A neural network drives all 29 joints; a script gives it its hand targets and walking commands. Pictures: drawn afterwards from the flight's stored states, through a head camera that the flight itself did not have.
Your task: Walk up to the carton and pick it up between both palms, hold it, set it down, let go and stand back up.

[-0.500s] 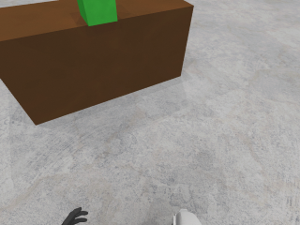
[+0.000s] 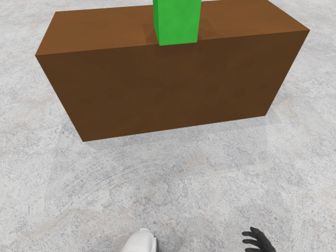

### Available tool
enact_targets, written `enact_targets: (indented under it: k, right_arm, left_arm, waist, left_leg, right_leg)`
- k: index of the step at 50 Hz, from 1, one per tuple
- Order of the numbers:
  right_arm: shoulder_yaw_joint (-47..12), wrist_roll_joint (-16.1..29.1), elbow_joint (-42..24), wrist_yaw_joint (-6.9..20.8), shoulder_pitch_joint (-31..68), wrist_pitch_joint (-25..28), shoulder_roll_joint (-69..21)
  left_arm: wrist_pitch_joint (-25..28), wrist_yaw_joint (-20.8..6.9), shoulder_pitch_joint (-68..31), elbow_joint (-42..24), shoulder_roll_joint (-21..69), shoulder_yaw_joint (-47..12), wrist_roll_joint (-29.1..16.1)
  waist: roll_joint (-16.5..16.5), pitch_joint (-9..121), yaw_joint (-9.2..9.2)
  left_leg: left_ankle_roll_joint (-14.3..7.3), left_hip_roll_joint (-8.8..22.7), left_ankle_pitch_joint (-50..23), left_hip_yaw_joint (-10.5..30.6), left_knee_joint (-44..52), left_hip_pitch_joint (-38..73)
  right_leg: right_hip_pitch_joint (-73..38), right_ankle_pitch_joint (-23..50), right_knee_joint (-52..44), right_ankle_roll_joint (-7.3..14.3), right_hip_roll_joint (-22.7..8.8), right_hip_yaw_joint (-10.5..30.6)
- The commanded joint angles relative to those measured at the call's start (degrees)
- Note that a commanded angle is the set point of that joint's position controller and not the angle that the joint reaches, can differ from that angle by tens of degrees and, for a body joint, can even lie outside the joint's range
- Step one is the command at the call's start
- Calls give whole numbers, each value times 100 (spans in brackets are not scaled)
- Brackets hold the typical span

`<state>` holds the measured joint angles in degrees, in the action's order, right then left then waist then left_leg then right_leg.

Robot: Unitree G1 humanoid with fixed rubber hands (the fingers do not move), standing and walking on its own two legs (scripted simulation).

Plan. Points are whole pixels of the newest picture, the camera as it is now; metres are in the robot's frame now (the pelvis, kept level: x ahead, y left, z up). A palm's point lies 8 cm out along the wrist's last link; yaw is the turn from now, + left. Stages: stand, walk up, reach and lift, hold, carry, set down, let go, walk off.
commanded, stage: walk up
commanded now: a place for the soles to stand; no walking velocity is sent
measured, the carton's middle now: (175, 10) +1.17 +0.09 +0.08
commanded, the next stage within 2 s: none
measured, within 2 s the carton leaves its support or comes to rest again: neither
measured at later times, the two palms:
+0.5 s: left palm (111, 169) +0.36 +0.23 -0.11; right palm (272, 237) +0.21 -0.25 -0.14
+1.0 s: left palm (93, 149) +0.45 +0.34 -0.15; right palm (226, 129) +0.57 -0.16 -0.12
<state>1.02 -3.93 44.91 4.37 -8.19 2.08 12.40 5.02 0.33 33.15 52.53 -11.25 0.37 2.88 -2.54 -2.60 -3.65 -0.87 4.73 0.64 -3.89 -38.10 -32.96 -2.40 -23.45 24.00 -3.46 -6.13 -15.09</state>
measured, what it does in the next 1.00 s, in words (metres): walks ahead: left foot, then right foot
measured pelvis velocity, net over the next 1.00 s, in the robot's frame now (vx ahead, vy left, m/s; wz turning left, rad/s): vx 0.47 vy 0.09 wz -0.07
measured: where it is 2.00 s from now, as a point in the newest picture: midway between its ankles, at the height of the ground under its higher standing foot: (151, 168)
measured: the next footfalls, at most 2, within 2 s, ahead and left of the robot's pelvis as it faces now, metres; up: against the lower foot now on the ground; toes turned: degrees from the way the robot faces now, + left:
left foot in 0.04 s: +0.21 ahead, +0.12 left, +0.00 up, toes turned +6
right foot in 0.50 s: +0.40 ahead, -0.13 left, +0.00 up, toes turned -9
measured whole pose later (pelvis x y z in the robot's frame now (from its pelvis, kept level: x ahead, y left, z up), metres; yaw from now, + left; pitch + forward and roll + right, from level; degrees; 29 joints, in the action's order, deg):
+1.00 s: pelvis +0.47 +0.09 -0.02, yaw -4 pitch -3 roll -1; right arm 0.7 -3.3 45.8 3.0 -11.9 2.1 12.8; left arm 2.6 -0.1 27.8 48.6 -12.8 1.7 3.4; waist 0.2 -4.0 -2.6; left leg -0.1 4.8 14.0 -4.8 -42.3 -25.2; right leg 9.5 -29.1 46.7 -0.2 -8.5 0.2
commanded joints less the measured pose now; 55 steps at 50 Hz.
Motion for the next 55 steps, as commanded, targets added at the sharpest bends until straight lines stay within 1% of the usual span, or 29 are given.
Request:
enact_targets:
  k: [1,2,3,4,5,8,10,12,16,21,24,25,26,27,28,29,31,33,36,40,44,46,47,48,49,50,51,53,55]
  right_arm:
    - [194,-99,-21,-146,-1032,148,495]
    - [332,-117,186,-224,-1835,147,815]
    - [469,-163,223,-311,-2224,101,1255]
    - [588,185,-67,-447,-2005,49,1735]
    - [594,479,-147,-570,-1788,-15,1601]
    - [357,390,-220,-613,-934,37,1044]
    - [227,257,-80,-493,-934,177,637]
    - [215,183,-44,-458,-936,291,558]
    - [192,188,34,-424,-884,373,602]
    - [226,72,222,-355,-1322,300,959]
    - [59,30,251,-325,-1445,149,854]
    - [-90,27,232,-317,-1642,99,556]
    - [-138,0,31,-284,-1896,10,496]
    - [30,95,-139,-305,-1741,-107,963]
    - [69,41,-270,-297,-1182,-157,1163]
    - [84,84,-362,-294,-798,-130,1104]
    - [42,127,-240,-270,-977,-82,939]
    - [37,73,-131,-216,-1237,-97,815]
    - [-22,42,-143,-120,-1151,-158,521]
    - [-48,53,-238,-12,-624,-120,398]
    - [29,49,-236,-18,-487,-22,418]
    - [159,46,-71,-108,-1119,42,610]
    - [314,56,125,-177,-1757,73,878]
    - [443,-4,187,-243,-2256,85,1278]
    - [543,201,11,-342,-2120,17,1835]
    - [549,463,-39,-425,-1867,-67,1792]
    - [422,546,-82,-461,-1553,-97,1571]
    - [289,364,-179,-475,-1118,-51,1226]
    - [140,267,-125,-415,-1071,34,810]
  left_arm:
    - [-92,20,-81,-399,-1095,194,106]
    - [-140,-14,269,-398,-883,106,97]
    - [-184,-62,836,-489,-565,13,41]
    - [-277,-73,882,-766,-654,30,-273]
    - [-307,-86,-69,-939,-964,148,-210]
    - [-184,-140,-260,-1044,-673,130,-181]
    - [-170,-137,-87,-915,-628,183,-90]
    - [-204,-174,44,-817,-424,172,-30]
    - [-206,-232,-714,-1065,-385,169,-23]
    - [-133,-221,-1247,-1241,-348,216,0]
    - [-48,-46,-237,-1066,-695,446,23]
    - [-49,25,366,-1041,-993,583,77]
    - [-60,102,710,-1195,-1502,650,77]
    - [-152,170,678,-1180,-1674,743,-236]
    - [-181,225,354,-1260,-1507,649,-349]
    - [-154,244,132,-1251,-1385,575,-336]
    - [-43,252,-420,-1288,-1175,494,-203]
    - [82,189,-551,-1160,-895,375,-160]
    - [182,172,-735,-1033,-913,383,-158]
    - [213,110,-734,-928,-963,409,-99]
    - [113,47,-693,-899,-1195,467,46]
    - [-9,17,-744,-858,-1171,410,122]
    - [-87,-15,-484,-804,-875,291,153]
    - [-140,-73,-9,-807,-368,96,144]
    - [-220,-71,180,-1084,-340,126,-100]
    - [-291,-16,-366,-1221,-558,163,-121]
    - [-290,-16,-680,-1296,-660,182,-115]
    - [-237,-40,-583,-1104,-612,183,-175]
    - [-216,-19,-435,-998,-633,231,-60]
  waist:
    - [505,-180,822]
    - [-4,535,1070]
    - [-877,1321,1001]
    - [-1049,1338,1089]
    - [-347,930,1207]
    - [-564,-162,649]
    - [-370,-69,386]
    - [-240,63,309]
    - [-386,-425,346]
    - [-354,-290,534]
    - [370,52,15]
    - [1139,377,-242]
    - [1698,529,-186]
    - [1305,420,-254]
    - [856,0,-237]
    - [824,-257,-279]
    - [1067,-200,-19]
    - [1013,-30,192]
    - [1044,-143,357]
    - [1069,-322,304]
    - [1136,-349,298]
    - [738,-282,623]
    - [81,35,845]
    - [-1095,527,897]
    - [-1646,553,847]
    - [-1054,306,947]
    - [-777,-290,841]
    - [-829,-467,614]
    - [-767,-250,474]
  left_leg:
    - [-201,-329,686,-160,688,2072]
    - [-338,-205,878,148,418,3356]
    - [-574,1058,1570,1965,286,4422]
    - [-1301,1875,2976,4212,1736,4499]
    - [-1147,1933,4016,4573,2615,3703]
    - [-1123,1489,2410,2291,2419,2393]
    - [-1025,1157,1719,1637,2380,1956]
    - [-1146,1107,1374,1300,2341,1978]
    - [-1185,1001,2097,754,2548,1658]
    - [-1038,962,1769,240,1851,1626]
    - [-666,565,1533,-233,86,1138]
    - [-373,188,1756,-653,-1563,575]
    - [35,-358,3517,-455,-3104,-379]
    - [99,-198,3613,62,-3607,-839]
    - [193,-31,3186,397,-3923,-1096]
    - [205,64,2966,470,-3998,-1377]
    - [288,331,2587,591,-3405,-1086]
    - [389,318,2350,586,-3061,-553]
    - [481,394,1696,432,-2430,-457]
    - [371,412,727,256,-1114,-34]
    - [183,172,760,-13,-230,1097]
    - [150,-20,900,-159,311,2215]
    - [84,-160,1208,-42,530,2997]
    - [-8,845,1930,1254,991,3483]
    - [-555,1760,2933,3468,2116,3680]
    - [-797,2071,4171,4110,2883,2974]
    - [-726,1900,4171,3419,2921,2457]
    - [-798,1419,2838,1967,2423,2209]
    - [-866,1152,2020,1369,2368,1954]
  right_leg:
    - [954,2809,889,1124,-985,363]
    - [1522,2200,2295,965,-577,264]
    - [2566,234,3862,780,-134,370]
    - [3655,-964,4981,531,504,907]
    - [3703,-612,5258,565,218,1544]
    - [3624,31,4853,575,-48,1725]
    - [3088,43,4438,521,-38,1824]
    - [3157,201,4222,418,25,1759]
    - [3511,1012,2754,296,-76,1592]
    - [2481,1749,1423,545,354,1054]
    - [779,1377,964,725,764,995]
    - [90,635,701,882,-30,2231]
    - [-221,-384,-196,1261,-1720,5353]
    - [42,-1821,-968,1921,-2099,6618]
    - [410,-2124,-1294,1839,-1917,6435]
    - [535,-1630,-1122,1770,-1731,5603]
    - [1022,-540,-873,1697,-1454,4256]
    - [1434,232,-882,1605,-1162,3448]
    - [1728,785,-948,1627,-1013,2699]
    - [1920,668,-794,1393,-772,2025]
    - [2077,788,-540,1322,-962,1891]
    - [2361,755,245,1169,-870,1748]
    - [2508,945,1546,985,-429,1456]
    - [2898,89,3264,691,137,950]
    - [3928,-1125,4333,462,737,1163]
    - [3997,-1182,4928,507,440,1637]
    - [4067,-762,5033,538,293,1904]
    - [3913,-329,4469,560,99,1852]
    - [3347,-88,4040,502,136,1727]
